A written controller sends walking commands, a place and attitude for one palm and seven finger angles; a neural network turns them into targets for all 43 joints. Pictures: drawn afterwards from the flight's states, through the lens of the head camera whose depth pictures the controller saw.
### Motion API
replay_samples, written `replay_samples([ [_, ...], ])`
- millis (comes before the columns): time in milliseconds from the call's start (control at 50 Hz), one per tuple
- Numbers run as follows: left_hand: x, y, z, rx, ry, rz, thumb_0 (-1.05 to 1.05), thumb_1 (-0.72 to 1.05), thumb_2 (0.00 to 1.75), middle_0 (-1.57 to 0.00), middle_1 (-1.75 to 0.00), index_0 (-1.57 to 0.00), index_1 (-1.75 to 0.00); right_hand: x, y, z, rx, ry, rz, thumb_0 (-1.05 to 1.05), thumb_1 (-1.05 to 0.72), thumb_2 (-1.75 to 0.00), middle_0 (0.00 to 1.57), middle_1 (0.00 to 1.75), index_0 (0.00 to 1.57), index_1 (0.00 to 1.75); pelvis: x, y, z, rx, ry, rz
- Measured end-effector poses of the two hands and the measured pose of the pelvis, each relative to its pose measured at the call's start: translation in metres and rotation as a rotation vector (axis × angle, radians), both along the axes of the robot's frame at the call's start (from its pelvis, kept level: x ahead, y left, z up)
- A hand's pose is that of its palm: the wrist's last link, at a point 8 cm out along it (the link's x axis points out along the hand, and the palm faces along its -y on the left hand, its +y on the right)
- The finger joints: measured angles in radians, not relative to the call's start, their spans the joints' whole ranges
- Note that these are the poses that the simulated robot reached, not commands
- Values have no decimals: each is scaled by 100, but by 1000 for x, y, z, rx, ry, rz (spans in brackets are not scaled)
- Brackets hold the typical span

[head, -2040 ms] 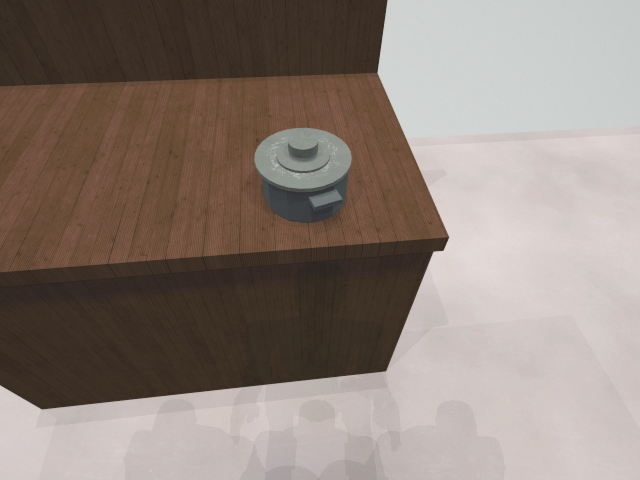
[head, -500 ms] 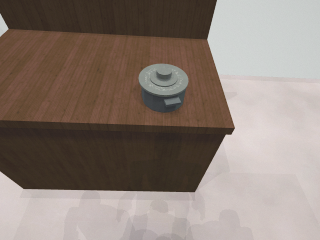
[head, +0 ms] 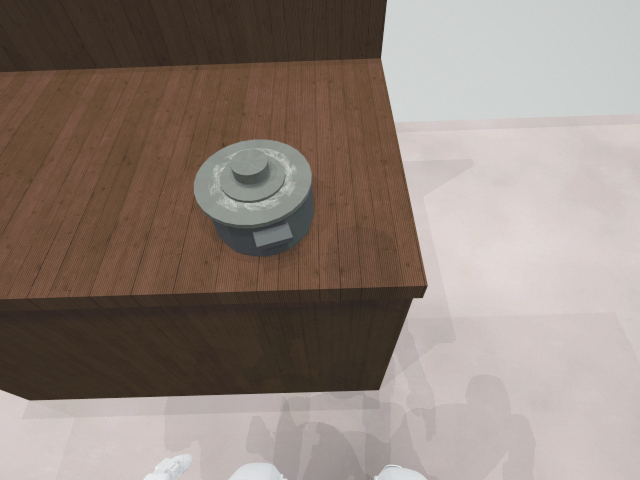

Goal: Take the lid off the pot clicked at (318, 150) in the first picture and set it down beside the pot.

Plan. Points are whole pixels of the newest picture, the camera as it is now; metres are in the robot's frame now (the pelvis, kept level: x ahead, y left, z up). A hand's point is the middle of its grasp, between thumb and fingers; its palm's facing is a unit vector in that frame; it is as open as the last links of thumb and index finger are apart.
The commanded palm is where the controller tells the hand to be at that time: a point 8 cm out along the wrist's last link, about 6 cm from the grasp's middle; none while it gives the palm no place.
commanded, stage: come to a stop and stand still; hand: left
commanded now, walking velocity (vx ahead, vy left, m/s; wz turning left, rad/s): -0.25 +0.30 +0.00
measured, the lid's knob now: (250, 166) +0.51 +0.12 +0.08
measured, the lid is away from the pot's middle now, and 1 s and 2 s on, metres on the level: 0.00 0.00 0.00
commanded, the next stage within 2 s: look again from close up in 1.18 s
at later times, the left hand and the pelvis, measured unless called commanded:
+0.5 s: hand out of the picture +0.00 +0.31 -0.16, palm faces +0.09 -0.93 -0.35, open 7.4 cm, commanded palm none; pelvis -0.03 +0.08 -0.01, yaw -1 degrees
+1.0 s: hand out of the picture -0.01 +0.34 -0.16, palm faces -0.02 -0.98 -0.20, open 7.3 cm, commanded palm none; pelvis -0.06 +0.16 +0.01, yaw -3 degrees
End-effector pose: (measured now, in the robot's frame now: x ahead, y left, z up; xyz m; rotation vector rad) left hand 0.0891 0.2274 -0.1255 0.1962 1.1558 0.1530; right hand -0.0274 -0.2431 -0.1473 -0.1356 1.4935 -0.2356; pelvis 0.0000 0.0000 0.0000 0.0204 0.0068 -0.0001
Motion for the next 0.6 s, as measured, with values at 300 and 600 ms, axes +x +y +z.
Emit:
replay_samples([
  [300, -79, 54, 8, 82, 114, 96, 0, 91, 90, -21, -30, -21, -30, 166, 14, 44, -32, -419, 178, 0, -91, -90, 19, 30, 19, 30, -14, 24, 11, 16, -17, -2],
  [600, -107, 134, 1, 109, 40, 70, 0, 91, 90, -20, -30, -20, -30, 88, 128, 5, 106, -447, 157, 1, -90, -90, 20, 30, 20, 30, -42, 95, -14, 18, -55, -28],
])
